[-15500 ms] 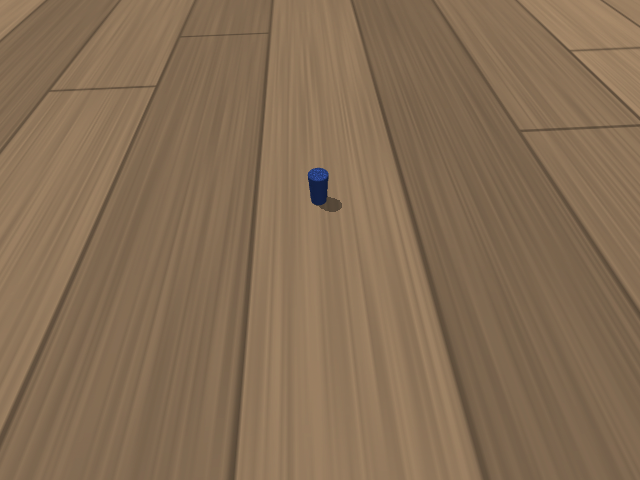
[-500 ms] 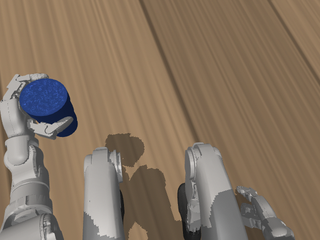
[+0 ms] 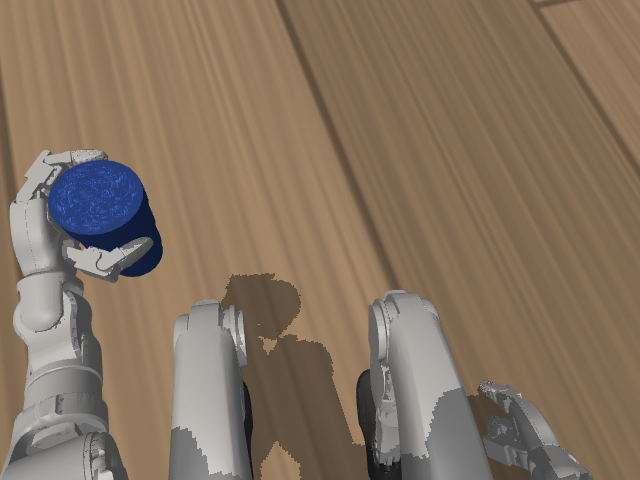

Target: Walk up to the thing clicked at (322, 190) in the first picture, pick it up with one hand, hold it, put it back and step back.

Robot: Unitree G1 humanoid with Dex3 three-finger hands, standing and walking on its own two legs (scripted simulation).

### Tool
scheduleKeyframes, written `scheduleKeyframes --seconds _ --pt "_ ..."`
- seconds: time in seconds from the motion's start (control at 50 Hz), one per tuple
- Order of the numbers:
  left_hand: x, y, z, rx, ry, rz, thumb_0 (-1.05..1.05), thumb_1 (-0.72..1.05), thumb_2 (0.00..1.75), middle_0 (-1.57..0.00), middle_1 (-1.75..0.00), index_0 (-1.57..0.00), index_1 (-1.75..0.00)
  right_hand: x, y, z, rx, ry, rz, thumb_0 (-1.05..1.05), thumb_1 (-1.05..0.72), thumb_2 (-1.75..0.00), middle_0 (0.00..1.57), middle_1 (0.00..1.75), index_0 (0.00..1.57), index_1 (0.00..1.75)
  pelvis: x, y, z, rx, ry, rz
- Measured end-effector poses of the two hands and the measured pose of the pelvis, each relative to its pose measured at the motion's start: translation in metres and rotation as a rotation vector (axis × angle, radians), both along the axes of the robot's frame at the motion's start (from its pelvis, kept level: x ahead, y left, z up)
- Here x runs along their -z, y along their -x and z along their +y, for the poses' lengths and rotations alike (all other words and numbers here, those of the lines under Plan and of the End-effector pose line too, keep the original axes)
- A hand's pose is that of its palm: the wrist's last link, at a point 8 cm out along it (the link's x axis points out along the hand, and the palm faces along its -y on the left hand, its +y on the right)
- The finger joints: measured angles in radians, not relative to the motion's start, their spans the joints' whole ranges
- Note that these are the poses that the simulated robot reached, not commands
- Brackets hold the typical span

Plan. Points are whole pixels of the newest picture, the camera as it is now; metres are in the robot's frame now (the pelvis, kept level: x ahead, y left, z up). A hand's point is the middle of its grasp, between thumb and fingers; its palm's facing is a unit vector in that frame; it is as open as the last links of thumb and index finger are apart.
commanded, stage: lift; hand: left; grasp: from the side
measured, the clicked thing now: (119, 228) +0.41 +0.25 -0.06
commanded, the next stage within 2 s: hold in 1.96 s
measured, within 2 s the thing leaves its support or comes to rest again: neither
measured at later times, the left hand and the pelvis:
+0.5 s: hand (42, 173) +0.40 +0.24 +0.12, palm faces +0.21 -0.98 -0.06, open 11.8 cm; pelvis +0.02 +0.00 +0.11, yaw +1 degrees
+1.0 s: hand out of the picture +0.39 +0.23 +0.27, palm faces +0.23 -0.97 -0.04, open 11.8 cm; pelvis +0.05 +0.01 +0.25, yaw +4 degrees
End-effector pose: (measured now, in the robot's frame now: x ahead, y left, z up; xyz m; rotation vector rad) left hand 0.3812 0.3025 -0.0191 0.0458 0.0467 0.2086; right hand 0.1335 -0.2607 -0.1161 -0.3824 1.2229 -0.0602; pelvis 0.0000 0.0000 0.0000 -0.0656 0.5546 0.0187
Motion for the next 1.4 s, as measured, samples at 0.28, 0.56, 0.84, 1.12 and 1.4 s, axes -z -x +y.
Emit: scheduleKeyframes --seconds 0.28,0.56,0.84,1.12,1.4 --pt "-0.06 0.015 -0.004 0.001 -0.001 0.0 0.03 -0.55 1.06 -0.68 -0.96 -0.58 -0.97 -0.05 -0.032 0.011 0.001 -0.023 -0.1 0.01 -0.92 -0.9 0.21 0.3 0.2 0.3 -0.048 -0.007 0.0 -0.012 0.0 0.019" --pt "-0.16 0.02 -0.016 -0.019 -0.007 0.011 0.03 -0.55 1.06 -0.68 -0.96 -0.58 -0.97 -0.128 -0.061 0.026 0.033 -0.062 -0.183 0.01 -0.91 -0.9 0.2 0.3 0.2 0.3 -0.125 -0.023 0.005 -0.029 -0.002 -0.02" --pt "-0.255 0.028 -0.024 -0.033 0.008 0.032 0.03 -0.55 1.06 -0.68 -0.96 -0.58 -0.97 -0.229 -0.079 0.037 0.03 -0.065 -0.271 0.01 -0.91 -0.9 0.21 0.3 0.2 0.3 -0.212 -0.045 0.007 -0.055 -0.011 -0.134" --pt "-0.311 0.027 -0.029 -0.001 0.003 0.029 0.03 -0.55 1.06 -0.68 -0.96 -0.58 -0.97 -0.283 -0.071 0.039 0.028 -0.078 -0.256 0.01 -0.91 -0.9 0.2 0.3 0.2 0.3 -0.266 -0.056 0.011 -0.063 -0.025 -0.234" --pt "-0.348 0.028 -0.041 -0.021 0.02 -0.001 0.03 -0.55 1.06 -0.68 -0.96 -0.58 -0.96 -0.308 -0.074 0.045 0.016 -0.102 -0.256 0.01 -0.92 -0.9 0.2 0.3 0.2 0.3 -0.294 -0.063 0.007 -0.07 -0.039 -0.302"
